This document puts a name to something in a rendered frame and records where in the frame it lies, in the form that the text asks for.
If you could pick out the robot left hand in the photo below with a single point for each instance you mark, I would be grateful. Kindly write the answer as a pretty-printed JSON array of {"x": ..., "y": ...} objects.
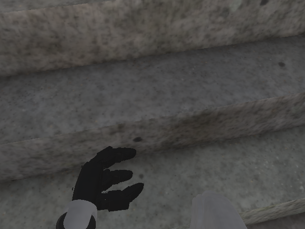
[{"x": 93, "y": 180}]

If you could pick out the robot left forearm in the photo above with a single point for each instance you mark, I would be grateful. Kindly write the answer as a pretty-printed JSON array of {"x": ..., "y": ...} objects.
[{"x": 78, "y": 214}]

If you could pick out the right robot thigh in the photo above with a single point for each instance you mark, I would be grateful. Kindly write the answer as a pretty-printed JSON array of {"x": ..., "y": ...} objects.
[{"x": 214, "y": 211}]

